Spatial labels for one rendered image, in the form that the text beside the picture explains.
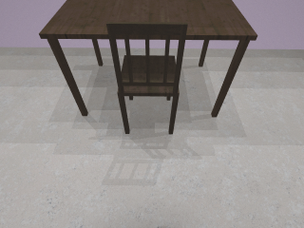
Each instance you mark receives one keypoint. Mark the table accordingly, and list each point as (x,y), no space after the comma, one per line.
(218,20)

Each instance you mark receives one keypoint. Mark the chair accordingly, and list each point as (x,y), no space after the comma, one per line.
(147,75)

